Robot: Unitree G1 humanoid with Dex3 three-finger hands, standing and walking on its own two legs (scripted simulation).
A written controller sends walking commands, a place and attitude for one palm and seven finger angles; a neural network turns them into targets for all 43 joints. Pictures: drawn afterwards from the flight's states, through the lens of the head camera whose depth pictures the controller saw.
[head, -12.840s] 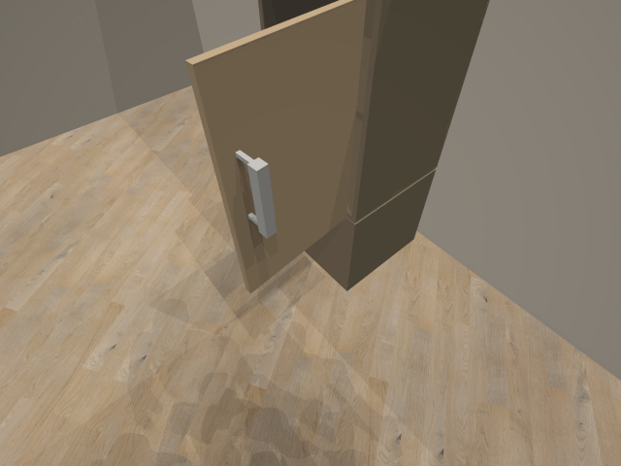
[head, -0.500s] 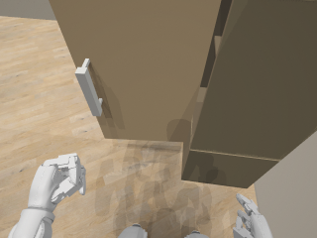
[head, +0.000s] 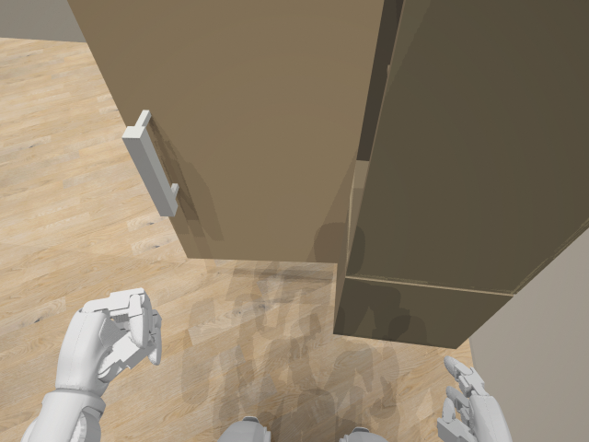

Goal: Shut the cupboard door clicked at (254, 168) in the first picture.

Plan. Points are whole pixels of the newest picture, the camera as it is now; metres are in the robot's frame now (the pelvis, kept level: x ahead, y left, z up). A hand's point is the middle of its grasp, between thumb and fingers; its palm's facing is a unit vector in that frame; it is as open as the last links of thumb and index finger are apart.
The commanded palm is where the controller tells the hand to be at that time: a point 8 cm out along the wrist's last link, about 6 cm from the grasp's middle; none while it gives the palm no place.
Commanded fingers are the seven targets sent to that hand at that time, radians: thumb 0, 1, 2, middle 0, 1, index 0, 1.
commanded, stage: bring the fist close to the handle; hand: left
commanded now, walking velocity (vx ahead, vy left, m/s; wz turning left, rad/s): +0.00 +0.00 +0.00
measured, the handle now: (157, 166) +0.51 +0.26 +0.06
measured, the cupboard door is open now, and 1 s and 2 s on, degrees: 95 95 92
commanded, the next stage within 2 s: push the door shut along its arc in 1.32 s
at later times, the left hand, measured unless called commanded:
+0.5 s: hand (161, 262) +0.32 +0.20 +0.07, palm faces +0.01 -1.00 -0.03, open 3.1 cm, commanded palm +0.31 +0.26 +0.07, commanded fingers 0.00 0.90 0.90 -1.30 -1.50 -1.30 -1.50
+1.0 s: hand (165, 206) +0.42 +0.22 +0.07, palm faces +0.02 -1.00 -0.02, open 3.1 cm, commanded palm +0.39 +0.27 +0.07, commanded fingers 0.00 0.90 0.90 -1.30 -1.50 -1.30 -1.50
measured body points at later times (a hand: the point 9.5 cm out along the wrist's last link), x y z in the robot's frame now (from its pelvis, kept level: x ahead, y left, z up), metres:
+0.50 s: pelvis +0.00 +0.01 +0.01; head +0.06 +0.00 +0.45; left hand +0.32 +0.25 +0.07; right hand +0.14 -0.25 -0.09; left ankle +0.02 +0.12 -0.67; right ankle +0.01 -0.10 -0.67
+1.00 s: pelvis -0.01 +0.01 +0.00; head +0.08 +0.01 +0.44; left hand +0.41 +0.27 +0.08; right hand +0.07 -0.25 -0.11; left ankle +0.02 +0.12 -0.67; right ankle +0.01 -0.10 -0.67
